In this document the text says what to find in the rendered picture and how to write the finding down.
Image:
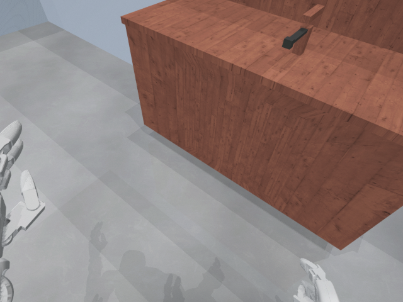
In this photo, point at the left robot hand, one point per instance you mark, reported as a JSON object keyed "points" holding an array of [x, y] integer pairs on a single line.
{"points": [[24, 213]]}

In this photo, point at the tap lever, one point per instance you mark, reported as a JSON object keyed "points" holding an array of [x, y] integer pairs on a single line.
{"points": [[289, 41]]}

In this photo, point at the left robot forearm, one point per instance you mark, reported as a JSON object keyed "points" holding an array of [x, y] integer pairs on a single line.
{"points": [[6, 287]]}

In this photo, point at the counter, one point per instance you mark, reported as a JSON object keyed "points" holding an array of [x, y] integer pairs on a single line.
{"points": [[315, 131]]}

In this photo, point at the right robot hand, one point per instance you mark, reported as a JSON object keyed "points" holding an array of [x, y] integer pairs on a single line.
{"points": [[322, 291]]}

